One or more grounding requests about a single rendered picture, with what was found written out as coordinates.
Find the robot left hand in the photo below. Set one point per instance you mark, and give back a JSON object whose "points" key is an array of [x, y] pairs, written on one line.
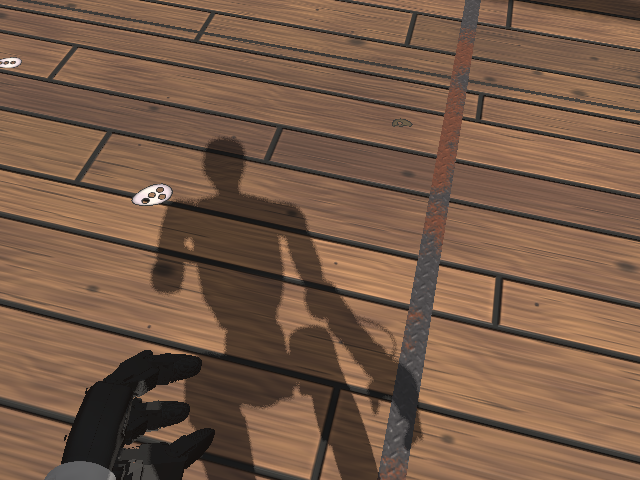
{"points": [[109, 418]]}

